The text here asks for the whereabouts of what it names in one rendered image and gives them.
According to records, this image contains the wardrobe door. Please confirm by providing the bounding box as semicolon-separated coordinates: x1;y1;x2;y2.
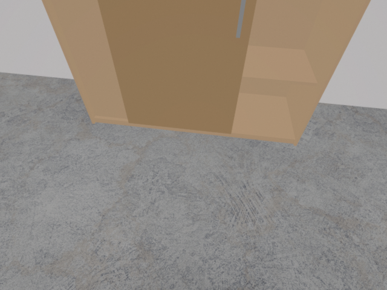
98;0;257;134
51;0;128;119

